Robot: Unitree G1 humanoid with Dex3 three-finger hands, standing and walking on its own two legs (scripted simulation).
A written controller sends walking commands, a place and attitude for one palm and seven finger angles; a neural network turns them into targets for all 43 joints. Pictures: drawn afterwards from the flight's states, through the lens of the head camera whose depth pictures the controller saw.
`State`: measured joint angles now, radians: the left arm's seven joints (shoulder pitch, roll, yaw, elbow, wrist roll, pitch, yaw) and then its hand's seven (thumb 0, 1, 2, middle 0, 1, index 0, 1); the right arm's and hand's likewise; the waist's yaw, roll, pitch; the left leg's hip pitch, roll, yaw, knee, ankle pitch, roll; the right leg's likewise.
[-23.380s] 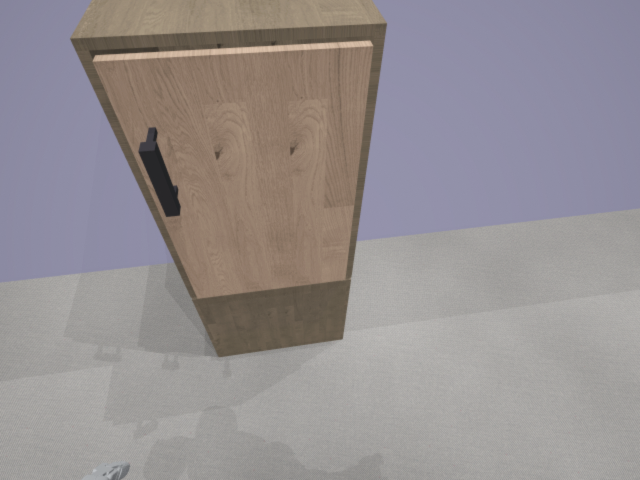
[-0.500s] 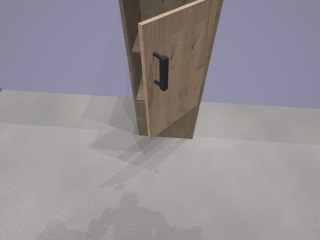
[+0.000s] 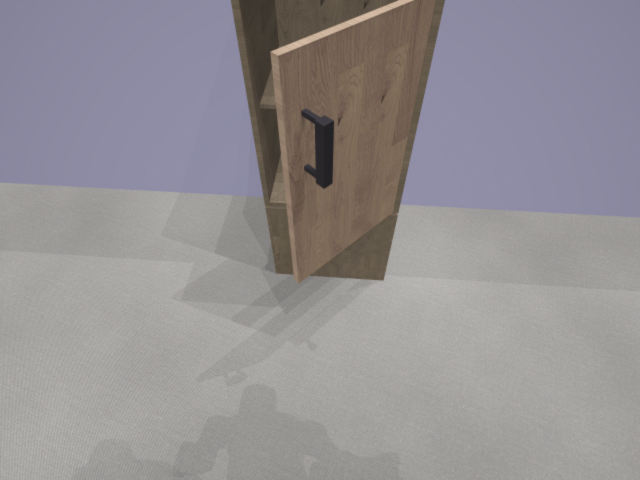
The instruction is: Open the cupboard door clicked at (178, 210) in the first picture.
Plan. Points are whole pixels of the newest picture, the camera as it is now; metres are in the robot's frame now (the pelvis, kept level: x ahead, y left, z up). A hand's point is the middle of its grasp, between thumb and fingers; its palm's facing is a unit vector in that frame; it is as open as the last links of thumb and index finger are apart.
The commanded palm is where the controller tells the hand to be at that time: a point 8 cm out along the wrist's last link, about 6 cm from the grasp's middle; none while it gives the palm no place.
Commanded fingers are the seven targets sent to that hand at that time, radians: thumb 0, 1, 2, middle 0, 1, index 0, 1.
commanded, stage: walk to a spot facing it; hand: left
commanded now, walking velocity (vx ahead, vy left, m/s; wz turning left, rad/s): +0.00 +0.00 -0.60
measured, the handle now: (316, 148) +0.63 +0.05 +0.05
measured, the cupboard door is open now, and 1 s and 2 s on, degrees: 47 47 47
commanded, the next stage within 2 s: none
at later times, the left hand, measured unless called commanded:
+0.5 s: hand out of the picture +0.06 +0.18 -0.18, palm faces -0.14 -0.95 -0.28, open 7.4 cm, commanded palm none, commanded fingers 0.00 0.90 0.90 -0.20 -0.30 -0.20 -0.30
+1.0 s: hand (237, 465) +0.17 +0.14 -0.18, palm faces -0.44 -0.85 -0.29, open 7.4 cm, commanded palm none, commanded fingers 0.00 0.90 0.90 -0.20 -0.30 -0.20 -0.30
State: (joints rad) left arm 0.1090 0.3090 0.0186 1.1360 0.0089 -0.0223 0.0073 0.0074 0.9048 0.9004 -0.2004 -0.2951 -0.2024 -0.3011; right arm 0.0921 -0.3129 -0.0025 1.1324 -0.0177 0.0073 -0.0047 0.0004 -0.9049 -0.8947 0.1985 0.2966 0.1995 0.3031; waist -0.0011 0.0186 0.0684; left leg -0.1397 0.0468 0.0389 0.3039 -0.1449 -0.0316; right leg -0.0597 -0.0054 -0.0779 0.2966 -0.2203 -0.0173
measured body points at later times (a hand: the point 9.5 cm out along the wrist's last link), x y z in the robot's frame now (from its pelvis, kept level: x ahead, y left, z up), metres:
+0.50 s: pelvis -0.02 -0.02 -0.02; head +0.03 -0.05 +0.42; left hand +0.07 +0.23 -0.16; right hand -0.03 -0.27 -0.19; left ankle -0.01 +0.13 -0.69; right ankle -0.04 -0.10 -0.75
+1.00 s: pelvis -0.03 -0.02 -0.03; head +0.01 -0.04 +0.42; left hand +0.19 +0.18 -0.16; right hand -0.08 -0.29 -0.17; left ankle +0.03 +0.15 -0.75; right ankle -0.07 -0.13 -0.76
